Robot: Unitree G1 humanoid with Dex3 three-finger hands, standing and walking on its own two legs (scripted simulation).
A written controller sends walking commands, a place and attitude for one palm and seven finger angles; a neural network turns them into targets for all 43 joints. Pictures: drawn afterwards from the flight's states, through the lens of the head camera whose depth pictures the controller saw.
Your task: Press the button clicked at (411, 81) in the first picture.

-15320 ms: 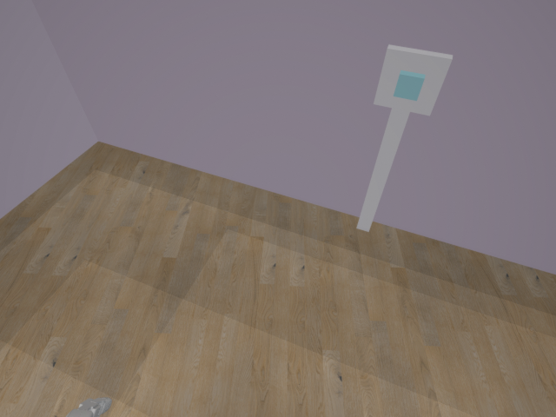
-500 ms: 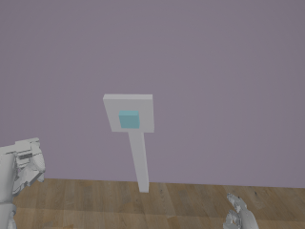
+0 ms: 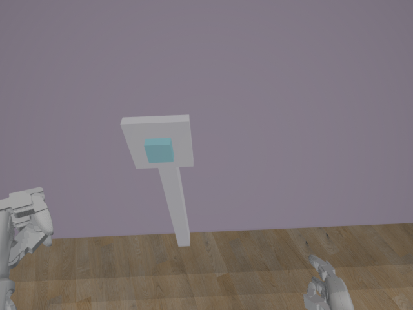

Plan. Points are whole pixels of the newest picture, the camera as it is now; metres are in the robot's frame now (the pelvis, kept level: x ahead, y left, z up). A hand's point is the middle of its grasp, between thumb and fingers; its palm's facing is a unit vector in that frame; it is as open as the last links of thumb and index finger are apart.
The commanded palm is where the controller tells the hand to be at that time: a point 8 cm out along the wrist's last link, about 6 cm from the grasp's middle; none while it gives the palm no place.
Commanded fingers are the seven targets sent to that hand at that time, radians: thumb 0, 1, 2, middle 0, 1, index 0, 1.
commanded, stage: step back with the hand held close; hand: left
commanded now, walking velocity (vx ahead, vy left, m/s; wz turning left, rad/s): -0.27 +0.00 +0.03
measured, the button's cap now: (159, 149) +0.53 +0.18 -0.03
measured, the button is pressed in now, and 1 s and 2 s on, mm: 0 0 0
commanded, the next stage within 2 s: stop stepping back and stand still in 1.32 s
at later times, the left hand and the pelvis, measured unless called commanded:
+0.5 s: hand (19, 278) +0.13 +0.25 +0.15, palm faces +0.39 -0.79 -0.47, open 3.1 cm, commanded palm +0.06 +0.29 +0.17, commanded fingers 0.00 0.90 0.90 -1.30 -1.50 -1.30 -1.50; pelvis -0.06 +0.01 -0.01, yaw +0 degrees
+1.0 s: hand out of the picture +0.07 +0.26 +0.17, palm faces +0.45 -0.75 -0.48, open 3.1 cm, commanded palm +0.00 +0.29 +0.17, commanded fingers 0.00 0.90 0.90 -1.30 -1.50 -1.30 -1.50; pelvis -0.11 +0.00 -0.02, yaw +3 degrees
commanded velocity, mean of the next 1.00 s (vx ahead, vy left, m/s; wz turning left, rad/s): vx -0.32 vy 0.00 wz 0.01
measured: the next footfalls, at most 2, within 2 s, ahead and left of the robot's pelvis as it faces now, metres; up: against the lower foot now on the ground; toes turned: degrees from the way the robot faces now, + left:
right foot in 1.04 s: -0.15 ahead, -0.11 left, +0.00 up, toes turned +4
left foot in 1.22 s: -0.06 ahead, +0.09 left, +0.00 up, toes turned +0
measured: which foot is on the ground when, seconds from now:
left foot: down 0.00-1.00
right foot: down 0.00-0.86, up 0.88-1.00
